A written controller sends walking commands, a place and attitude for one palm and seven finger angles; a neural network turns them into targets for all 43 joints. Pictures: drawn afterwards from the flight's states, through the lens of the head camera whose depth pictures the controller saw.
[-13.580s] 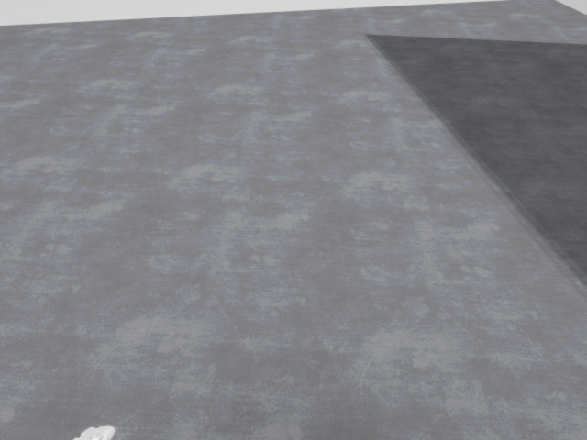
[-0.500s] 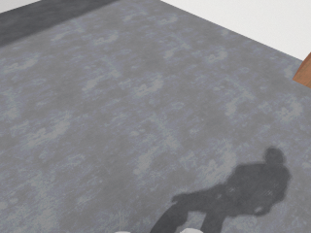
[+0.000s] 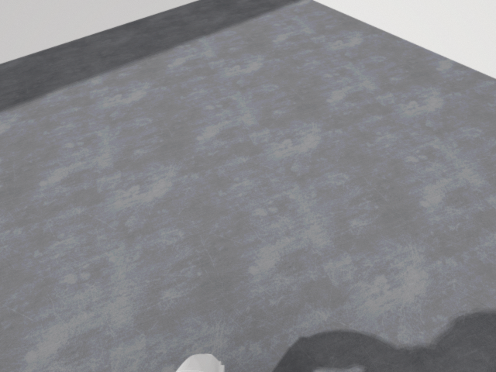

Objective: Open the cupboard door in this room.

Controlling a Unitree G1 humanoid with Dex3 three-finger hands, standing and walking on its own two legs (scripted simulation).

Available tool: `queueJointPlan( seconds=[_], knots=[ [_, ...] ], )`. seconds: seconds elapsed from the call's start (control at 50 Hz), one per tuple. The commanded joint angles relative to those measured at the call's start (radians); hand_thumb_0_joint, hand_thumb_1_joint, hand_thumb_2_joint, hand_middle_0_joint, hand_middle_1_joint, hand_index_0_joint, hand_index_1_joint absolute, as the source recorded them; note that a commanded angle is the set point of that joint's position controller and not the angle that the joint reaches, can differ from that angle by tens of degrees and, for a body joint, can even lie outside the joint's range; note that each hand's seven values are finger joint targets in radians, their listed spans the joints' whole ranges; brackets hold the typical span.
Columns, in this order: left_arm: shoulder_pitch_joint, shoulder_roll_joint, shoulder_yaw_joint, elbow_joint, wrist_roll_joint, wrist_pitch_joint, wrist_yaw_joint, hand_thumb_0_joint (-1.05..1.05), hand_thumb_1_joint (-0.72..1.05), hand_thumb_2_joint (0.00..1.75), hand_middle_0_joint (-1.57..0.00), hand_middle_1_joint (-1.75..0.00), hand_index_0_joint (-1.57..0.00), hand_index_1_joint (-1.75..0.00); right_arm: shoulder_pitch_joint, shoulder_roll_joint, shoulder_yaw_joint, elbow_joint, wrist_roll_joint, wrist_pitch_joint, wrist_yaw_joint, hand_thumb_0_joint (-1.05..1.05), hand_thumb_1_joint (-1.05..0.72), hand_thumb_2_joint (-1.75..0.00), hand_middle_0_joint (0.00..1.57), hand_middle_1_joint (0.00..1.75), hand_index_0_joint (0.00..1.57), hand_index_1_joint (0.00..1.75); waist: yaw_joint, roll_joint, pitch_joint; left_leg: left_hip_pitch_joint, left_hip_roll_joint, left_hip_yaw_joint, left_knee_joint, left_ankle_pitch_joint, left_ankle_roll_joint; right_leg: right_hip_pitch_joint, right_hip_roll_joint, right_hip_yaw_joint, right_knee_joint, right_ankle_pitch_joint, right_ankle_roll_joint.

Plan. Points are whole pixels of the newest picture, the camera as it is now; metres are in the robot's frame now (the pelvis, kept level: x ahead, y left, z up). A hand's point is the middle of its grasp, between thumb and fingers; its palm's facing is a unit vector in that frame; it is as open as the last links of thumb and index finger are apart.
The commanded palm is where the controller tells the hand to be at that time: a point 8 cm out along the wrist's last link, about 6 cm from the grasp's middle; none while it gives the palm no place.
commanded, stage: turn or walk to find it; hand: left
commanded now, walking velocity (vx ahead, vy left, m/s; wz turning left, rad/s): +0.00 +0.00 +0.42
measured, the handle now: out of the picture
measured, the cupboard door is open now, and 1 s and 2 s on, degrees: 0 0 0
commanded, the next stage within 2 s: none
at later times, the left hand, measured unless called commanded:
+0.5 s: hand out of the picture +0.01 +0.25 -0.16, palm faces +0.23 -0.93 -0.28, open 7.4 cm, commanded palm none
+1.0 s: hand out of the picture -0.09 +0.17 -0.17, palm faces +0.44 -0.86 -0.26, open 7.4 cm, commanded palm none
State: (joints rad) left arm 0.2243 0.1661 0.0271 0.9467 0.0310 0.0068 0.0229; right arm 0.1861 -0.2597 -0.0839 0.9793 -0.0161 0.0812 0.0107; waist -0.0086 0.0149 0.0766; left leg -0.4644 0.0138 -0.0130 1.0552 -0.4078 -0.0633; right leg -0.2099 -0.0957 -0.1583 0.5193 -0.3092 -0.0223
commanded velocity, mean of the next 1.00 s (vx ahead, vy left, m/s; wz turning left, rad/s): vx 0.00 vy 0.00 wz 0.42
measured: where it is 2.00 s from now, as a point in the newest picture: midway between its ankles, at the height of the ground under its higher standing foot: outside the picture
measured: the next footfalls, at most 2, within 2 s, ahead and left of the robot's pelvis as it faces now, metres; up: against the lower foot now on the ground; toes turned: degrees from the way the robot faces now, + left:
left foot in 0.18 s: +0.00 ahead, +0.15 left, +0.00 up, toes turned +9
right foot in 0.60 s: +0.05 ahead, -0.10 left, +0.00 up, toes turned +10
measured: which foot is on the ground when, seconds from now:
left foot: up 0.00-0.16, down 0.18-0.60, up 0.62-1.00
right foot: down 0.00-0.18, up 0.20-0.58, down 0.60-1.00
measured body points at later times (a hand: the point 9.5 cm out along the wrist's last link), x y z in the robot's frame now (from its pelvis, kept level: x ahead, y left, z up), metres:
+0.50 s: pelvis -0.02 +0.02 +0.00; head +0.02 +0.03 +0.45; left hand +0.00 +0.30 -0.14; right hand +0.12 -0.20 -0.14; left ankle -0.04 +0.14 -0.74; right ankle +0.00 -0.12 -0.70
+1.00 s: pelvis -0.04 -0.03 +0.00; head +0.00 -0.02 +0.45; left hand -0.11 +0.21 -0.15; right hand +0.13 -0.23 -0.16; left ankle -0.13 +0.10 -0.70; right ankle +0.01 -0.11 -0.74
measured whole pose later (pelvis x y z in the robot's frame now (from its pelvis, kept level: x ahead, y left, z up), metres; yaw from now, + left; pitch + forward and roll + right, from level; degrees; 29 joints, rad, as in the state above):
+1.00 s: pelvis -0.04 -0.03 +0.00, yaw +26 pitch +0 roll +2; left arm 0.23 0.19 0.04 0.96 0.03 0.01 0.02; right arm 0.18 -0.24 -0.06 1.01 -0.01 0.08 0.01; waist 0.02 -0.01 0.10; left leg -0.35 0.04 0.03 0.86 -0.46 -0.06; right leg -0.24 -0.13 -0.25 0.53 -0.28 -0.03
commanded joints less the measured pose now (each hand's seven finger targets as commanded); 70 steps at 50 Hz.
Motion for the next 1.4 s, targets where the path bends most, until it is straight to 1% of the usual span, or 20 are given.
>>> queueJointPlan(
  seconds=[0.0,0.08,0.12,0.14,0.16,0.18,0.28,0.4,0.52,0.54,0.58,0.6,0.68,0.92,1.02,1.04,1.08,1.12,1.22,1.38],
  knots=[
    [0.104,0.241,0.062,-0.027,0.002,-0.019,0.011,0.00,0.90,0.90,-0.20,-0.30,-0.20,-0.30,-0.104,-0.034,0.011,-0.090,0.004,-0.038,0.001,0.00,-0.90,-0.90,0.20,0.30,0.20,0.30,0.070,-0.207,-0.086,-0.028,0.004,0.044,-0.178,-0.073,0.000,0.195,-0.248,0.170,-0.110,0.649,-0.131],
    [0.089,0.269,0.072,-0.014,0.001,-0.012,0.011,0.00,0.90,0.90,-0.20,-0.30,-0.20,-0.30,-0.070,-0.040,0.020,-0.082,0.011,-0.052,-0.005,0.00,-0.90,-0.90,0.20,0.30,0.20,0.30,0.050,-0.225,-0.145,0.099,-0.004,0.088,-0.418,-0.012,0.020,0.217,-0.255,0.139,-0.038,0.689,-0.110],
    [0.065,0.253,0.070,-0.012,-0.012,-0.006,0.009,0.00,0.90,0.90,-0.20,-0.30,-0.20,-0.30,-0.010,-0.067,0.015,-0.066,0.007,-0.065,-0.004,0.00,-0.90,-0.90,0.20,0.30,0.20,0.30,0.006,-0.165,-0.163,0.304,0.015,0.084,-0.682,0.231,0.041,0.100,-0.216,0.067,0.075,0.569,-0.029],
    [0.083,0.209,0.066,-0.032,-0.019,0.000,0.005,0.00,0.90,0.90,-0.20,-0.30,-0.20,-0.30,0.018,-0.153,-0.003,-0.065,-0.003,-0.078,-0.006,0.00,-0.90,-0.90,0.20,0.30,0.20,0.30,-0.008,0.048,-0.209,0.501,0.189,-0.115,-0.719,0.494,0.108,-0.107,-0.130,0.004,0.236,0.285,0.039],
    [0.062,0.152,0.042,-0.063,-0.016,0.004,-0.001,0.00,0.90,0.90,-0.20,-0.30,-0.20,-0.30,0.059,-0.231,-0.023,-0.058,0.000,-0.071,-0.009,0.00,-0.90,-0.90,0.20,0.30,0.20,0.30,-0.028,0.278,-0.191,0.579,0.396,-0.326,-0.681,0.905,0.233,-0.334,-0.033,0.004,0.406,-0.312,0.091],
    [-0.013,0.165,0.038,-0.070,-0.010,0.022,0.010,0.00,0.90,0.90,-0.20,-0.30,-0.20,-0.30,0.098,-0.220,-0.022,-0.035,0.001,-0.066,-0.019,0.00,-0.90,-0.90,0.20,0.30,0.20,0.30,-0.064,0.246,-0.179,0.486,0.387,-0.294,-0.686,0.875,0.270,-0.310,-0.026,0.094,0.511,-0.336,0.089],
    [-0.005,0.165,0.047,-0.032,-0.016,0.022,-0.009,0.00,0.90,0.90,-0.20,-0.30,-0.20,-0.30,-0.034,-0.145,-0.001,-0.075,-0.001,-0.074,-0.031,0.00,-0.90,-0.90,0.20,0.30,0.20,0.30,0.002,0.133,-0.092,0.392,0.229,-0.145,-0.687,0.753,0.223,-0.318,-0.013,0.127,0.581,-0.128,0.104],
    [-0.058,0.155,0.041,-0.064,-0.018,0.025,-0.008,0.00,0.90,0.90,-0.20,-0.30,-0.20,-0.30,0.008,-0.155,-0.011,-0.078,-0.007,-0.068,-0.025,0.00,-0.90,-0.90,0.20,0.30,0.20,0.30,-0.019,0.131,-0.079,0.361,0.226,-0.211,-0.695,0.668,0.239,-0.265,0.013,0.122,0.419,-0.147,0.109],
    [0.029,0.150,0.044,-0.064,-0.024,0.004,-0.005,0.00,0.90,0.90,-0.20,-0.30,-0.20,-0.30,-0.032,-0.157,-0.024,-0.103,-0.008,-0.058,-0.020,0.00,-0.90,-0.90,0.20,0.30,0.20,0.30,0.029,0.137,-0.121,0.250,0.168,-0.263,-0.604,0.603,0.196,-0.017,0.064,0.089,0.020,0.006,0.090],
    [0.072,0.171,0.049,-0.054,-0.021,-0.004,-0.002,0.00,0.90,0.90,-0.20,-0.30,-0.20,-0.30,-0.038,-0.141,-0.023,-0.109,-0.002,-0.059,-0.018,0.00,-0.90,-0.90,0.20,0.30,0.20,0.30,0.050,0.093,-0.135,0.179,0.130,-0.242,-0.554,0.488,0.156,0.092,0.038,0.096,-0.104,0.118,0.086],
    [0.094,0.311,0.074,-0.063,0.001,-0.020,0.008,0.00,0.90,0.90,-0.20,-0.30,-0.20,-0.30,-0.020,-0.034,-0.006,-0.146,0.006,-0.061,-0.009,0.00,-0.90,-0.90,0.20,0.30,0.20,0.30,0.063,-0.315,-0.124,-0.106,-0.085,-0.030,-0.207,-0.146,0.037,0.230,-0.347,0.462,-0.211,0.346,-0.076],
    [0.089,0.299,0.082,-0.069,-0.010,-0.020,0.013,0.00,0.90,0.90,-0.20,-0.30,-0.20,-0.30,-0.038,-0.081,-0.019,-0.141,-0.002,-0.040,-0.015,0.00,-0.90,-0.90,0.20,0.30,0.20,0.30,0.078,-0.331,-0.126,-0.072,-0.038,-0.086,-0.018,-0.203,0.043,0.102,-0.396,0.471,-0.236,0.336,-0.135],
    [-0.058,0.194,0.049,-0.107,-0.011,-0.023,0.010,0.00,0.90,0.90,-0.20,-0.30,-0.20,-0.30,0.026,-0.055,-0.017,-0.068,-0.008,-0.022,0.006,0.00,-0.90,-0.90,0.20,0.30,0.20,0.30,-0.006,-0.157,-0.046,-0.074,-0.003,-0.059,0.194,0.022,0.019,0.014,-0.218,0.213,-0.203,0.300,-0.086],
    [0.073,0.246,0.066,-0.029,0.001,-0.016,0.012,0.00,0.90,0.90,-0.20,-0.30,-0.20,-0.30,-0.072,-0.026,0.013,-0.064,0.006,-0.034,0.003,0.00,-0.90,-0.90,0.20,0.30,0.20,0.30,0.068,-0.192,-0.089,0.032,0.022,0.054,-0.199,-0.075,0.006,0.142,-0.279,0.136,-0.163,0.451,-0.134],
    [0.045,0.258,0.073,-0.009,-0.003,-0.006,0.009,0.00,0.90,0.90,-0.20,-0.30,-0.20,-0.30,-0.006,-0.031,0.018,-0.057,0.009,-0.053,-0.003,0.00,-0.90,-0.90,0.20,0.30,0.20,0.30,0.024,-0.195,-0.130,0.195,0.016,0.104,-0.495,0.053,0.030,0.105,-0.276,0.078,-0.059,0.435,-0.085],
    [0.033,0.248,0.072,-0.011,-0.012,0.001,0.007,0.00,0.90,0.90,-0.20,-0.30,-0.20,-0.30,0.030,-0.052,0.014,-0.046,0.007,-0.061,-0.002,0.00,-0.90,-0.90,0.20,0.30,0.20,0.30,-0.003,-0.140,-0.140,0.317,0.031,0.091,-0.628,0.179,0.042,0.016,-0.251,0.036,0.013,0.348,-0.035],
    [0.019,0.141,0.045,-0.068,-0.019,0.016,-0.003,0.00,0.90,0.90,-0.20,-0.30,-0.20,-0.30,0.076,-0.218,-0.021,-0.054,-0.005,-0.067,-0.008,0.00,-0.90,-0.90,0.20,0.30,0.20,0.30,-0.035,0.304,-0.107,0.452,0.389,-0.351,-0.764,0.584,0.215,-0.352,-0.041,-0.027,0.375,-0.312,0.092],
    [-0.079,0.156,0.047,-0.070,-0.011,0.036,0.003,0.00,0.90,0.90,-0.20,-0.30,-0.20,-0.30,0.064,-0.193,-0.017,-0.039,-0.008,-0.063,-0.027,0.00,-0.90,-0.90,0.20,0.30,0.20,0.30,-0.047,0.236,-0.072,0.330,0.355,-0.322,-0.773,0.482,0.255,-0.353,-0.032,0.115,0.558,-0.269,0.085],
    [-0.001,0.166,0.050,-0.016,-0.012,0.028,-0.013,0.00,0.90,0.90,-0.20,-0.30,-0.20,-0.30,-0.031,-0.136,0.003,-0.072,0.001,-0.078,-0.030,0.00,-0.90,-0.90,0.20,0.30,0.20,0.30,0.014,0.116,-0.088,0.364,0.216,-0.149,-0.741,0.592,0.211,-0.324,-0.014,0.128,0.598,-0.075,0.107],
    [-0.090,0.146,0.042,-0.067,-0.018,0.025,-0.003,0.00,0.90,0.90,-0.20,-0.30,-0.20,-0.30,0.055,-0.140,-0.013,-0.065,-0.006,-0.072,-0.029,0.00,-0.90,-0.90,0.20,0.30,0.20,0.30,-0.028,0.119,-0.102,0.423,0.228,-0.251,-0.708,0.667,0.246,-0.307,0.012,0.140,0.434,-0.136,0.116]
  ],
)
